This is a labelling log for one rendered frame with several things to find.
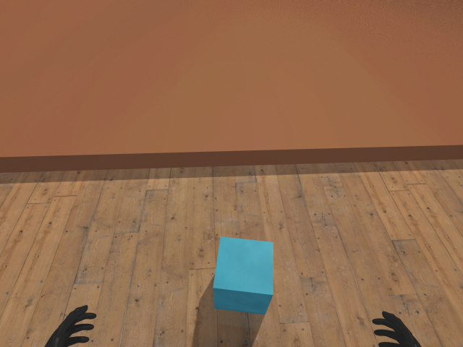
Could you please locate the right robot hand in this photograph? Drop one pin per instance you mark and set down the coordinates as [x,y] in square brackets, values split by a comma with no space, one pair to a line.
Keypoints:
[401,333]

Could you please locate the left robot hand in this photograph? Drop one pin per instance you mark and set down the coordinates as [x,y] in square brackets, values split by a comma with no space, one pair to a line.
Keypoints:
[61,336]

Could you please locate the carton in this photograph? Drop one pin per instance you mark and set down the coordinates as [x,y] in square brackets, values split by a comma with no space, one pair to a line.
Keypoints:
[244,275]

